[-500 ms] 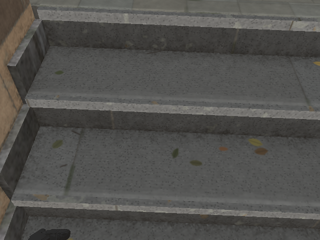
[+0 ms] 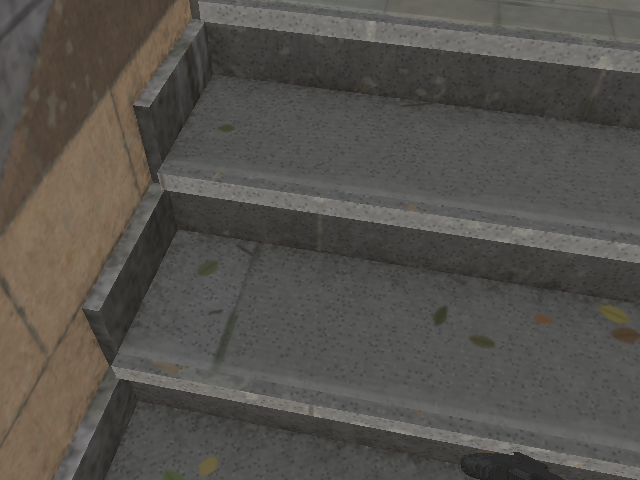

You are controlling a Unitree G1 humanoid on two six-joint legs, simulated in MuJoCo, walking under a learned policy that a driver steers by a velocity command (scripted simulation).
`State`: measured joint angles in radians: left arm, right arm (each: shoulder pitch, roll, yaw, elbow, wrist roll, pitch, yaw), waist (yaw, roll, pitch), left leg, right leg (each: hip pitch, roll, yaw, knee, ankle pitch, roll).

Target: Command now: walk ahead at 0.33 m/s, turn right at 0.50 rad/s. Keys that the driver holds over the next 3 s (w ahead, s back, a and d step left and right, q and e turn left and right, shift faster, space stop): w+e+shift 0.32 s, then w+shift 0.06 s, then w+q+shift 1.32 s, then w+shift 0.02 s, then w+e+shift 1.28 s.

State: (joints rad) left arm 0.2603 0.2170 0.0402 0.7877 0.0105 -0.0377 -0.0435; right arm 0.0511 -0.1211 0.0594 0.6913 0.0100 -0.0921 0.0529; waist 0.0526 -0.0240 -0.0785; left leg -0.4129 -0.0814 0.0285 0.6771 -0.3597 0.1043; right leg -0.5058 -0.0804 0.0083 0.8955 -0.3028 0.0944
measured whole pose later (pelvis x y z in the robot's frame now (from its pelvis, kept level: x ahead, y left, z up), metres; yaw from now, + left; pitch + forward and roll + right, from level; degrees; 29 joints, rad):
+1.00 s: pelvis +0.49 -0.39 +0.26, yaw -2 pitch +1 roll +3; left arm 0.34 0.19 0.03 0.78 0.03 -0.11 0.00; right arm 0.24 -0.23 -0.05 0.77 0.01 0.01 -0.02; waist -0.07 0.03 -0.08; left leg -0.59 -0.23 0.21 1.12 -0.63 0.27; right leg -0.54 -0.05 -0.01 1.73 -0.03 -0.03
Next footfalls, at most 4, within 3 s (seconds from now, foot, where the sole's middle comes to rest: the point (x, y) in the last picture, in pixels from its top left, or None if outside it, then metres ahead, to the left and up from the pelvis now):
0.42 right None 0.29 -0.37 -0.58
0.92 left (604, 401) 0.54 -0.40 -0.41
1.30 right None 0.88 -0.59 -0.24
1.68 left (480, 1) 1.17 -0.21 -0.07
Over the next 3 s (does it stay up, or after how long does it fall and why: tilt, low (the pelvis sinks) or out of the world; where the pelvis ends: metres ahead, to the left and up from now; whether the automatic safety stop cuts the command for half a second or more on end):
stays up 2.19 0.09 0.66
